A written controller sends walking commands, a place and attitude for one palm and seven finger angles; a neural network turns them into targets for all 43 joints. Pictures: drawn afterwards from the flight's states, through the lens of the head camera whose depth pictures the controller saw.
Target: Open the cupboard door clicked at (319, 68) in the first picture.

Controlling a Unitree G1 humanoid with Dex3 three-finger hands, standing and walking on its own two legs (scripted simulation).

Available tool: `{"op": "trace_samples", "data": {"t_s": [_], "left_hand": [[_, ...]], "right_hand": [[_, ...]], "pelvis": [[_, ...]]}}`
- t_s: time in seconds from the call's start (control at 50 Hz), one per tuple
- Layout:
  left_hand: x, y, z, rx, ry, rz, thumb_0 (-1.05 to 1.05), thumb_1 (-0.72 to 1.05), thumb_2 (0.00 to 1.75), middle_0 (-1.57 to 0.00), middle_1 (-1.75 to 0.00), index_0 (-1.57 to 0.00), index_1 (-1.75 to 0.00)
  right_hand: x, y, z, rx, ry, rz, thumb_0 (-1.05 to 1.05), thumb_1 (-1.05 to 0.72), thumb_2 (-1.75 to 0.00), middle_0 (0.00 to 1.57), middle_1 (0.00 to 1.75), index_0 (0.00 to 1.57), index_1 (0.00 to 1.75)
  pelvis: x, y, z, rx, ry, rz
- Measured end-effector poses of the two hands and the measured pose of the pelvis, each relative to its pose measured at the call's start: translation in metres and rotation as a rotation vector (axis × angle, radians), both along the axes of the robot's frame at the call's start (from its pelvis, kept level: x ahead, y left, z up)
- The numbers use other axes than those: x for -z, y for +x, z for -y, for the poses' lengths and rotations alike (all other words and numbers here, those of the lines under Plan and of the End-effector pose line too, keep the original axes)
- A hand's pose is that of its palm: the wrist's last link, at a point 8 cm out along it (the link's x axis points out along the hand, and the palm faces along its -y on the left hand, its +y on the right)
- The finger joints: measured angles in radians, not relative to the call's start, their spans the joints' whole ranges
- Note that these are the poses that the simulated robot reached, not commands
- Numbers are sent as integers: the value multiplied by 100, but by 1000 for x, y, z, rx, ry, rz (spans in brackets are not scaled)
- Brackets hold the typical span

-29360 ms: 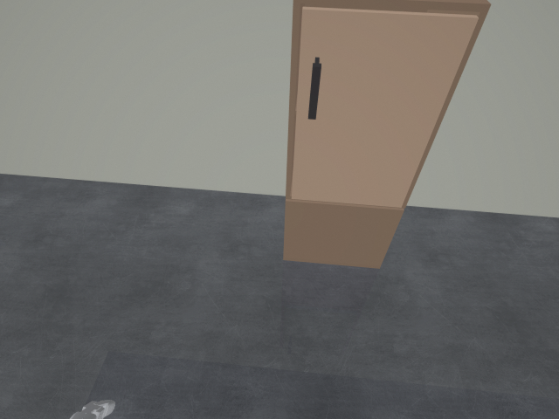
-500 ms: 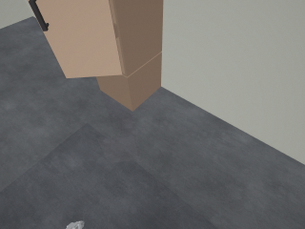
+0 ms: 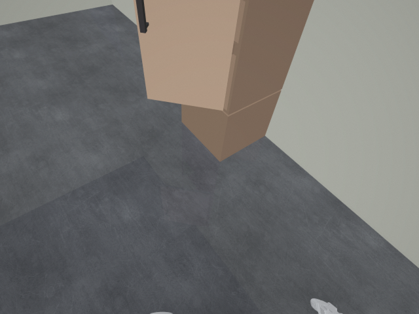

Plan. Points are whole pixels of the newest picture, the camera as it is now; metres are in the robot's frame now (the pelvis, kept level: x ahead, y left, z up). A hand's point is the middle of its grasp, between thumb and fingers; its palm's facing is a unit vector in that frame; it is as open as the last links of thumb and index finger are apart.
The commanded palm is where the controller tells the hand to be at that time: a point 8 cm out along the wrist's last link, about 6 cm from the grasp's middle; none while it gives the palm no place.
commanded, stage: take the last steps up to it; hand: left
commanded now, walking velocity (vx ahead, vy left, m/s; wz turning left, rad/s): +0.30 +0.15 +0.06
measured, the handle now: (143, 9) +1.01 +0.36 +0.08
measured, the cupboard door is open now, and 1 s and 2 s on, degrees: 44 44 44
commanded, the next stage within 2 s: come to a stop and stand still in 0.90 s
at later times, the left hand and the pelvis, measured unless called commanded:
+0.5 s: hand (143, 223) +0.33 +0.20 -0.15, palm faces -0.07 -0.98 -0.17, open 7.3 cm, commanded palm none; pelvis +0.18 +0.04 +0.00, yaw +0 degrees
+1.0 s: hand (110, 231) +0.30 +0.28 -0.18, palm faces +0.11 -0.98 -0.18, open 7.3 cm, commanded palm none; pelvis +0.39 +0.11 +0.00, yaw +0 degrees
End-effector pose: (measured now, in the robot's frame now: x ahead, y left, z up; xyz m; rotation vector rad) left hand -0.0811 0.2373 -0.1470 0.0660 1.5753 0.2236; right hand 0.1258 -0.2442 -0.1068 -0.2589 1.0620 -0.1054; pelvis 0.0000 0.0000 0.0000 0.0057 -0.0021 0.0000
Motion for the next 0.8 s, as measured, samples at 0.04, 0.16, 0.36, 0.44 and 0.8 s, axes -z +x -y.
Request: {"op": "trace_samples", "data": {"t_s": [0.04,0.16,0.36,0.44,0.8], "left_hand": [[-2,22,-13,12,6,17,1,91,90,-20,-30,-20,-30],[-16,130,-38,62,19,224,1,91,90,-20,-30,-20,-30],[-30,297,-36,168,11,429,0,91,90,-20,-30,-20,-30],[-29,358,-23,223,-2,460,0,91,90,-20,-30,-20,-30],[-33,380,-51,72,75,233,-3,96,90,-20,-30,-20,-30]], "right_hand": [[-1,-1,-14,11,2,-6,1,-91,-90,20,30,20,30],[1,-36,-42,78,18,-151,0,-93,-90,21,30,21,30],[11,-98,-71,209,63,-456,1,-92,-90,20,30,20,30],[13,-104,-84,256,94,-555,1,-91,-90,20,30,20,30],[14,208,-60,119,83,-227,1,-92,-90,20,30,20,30]], "pelvis": [[-4,9,-10,4,-1,2],[-18,43,-31,-15,-4,2],[-16,112,-46,-20,11,0],[-10,146,-43,-12,11,-7],[-22,296,-45,-17,8,-19]]}}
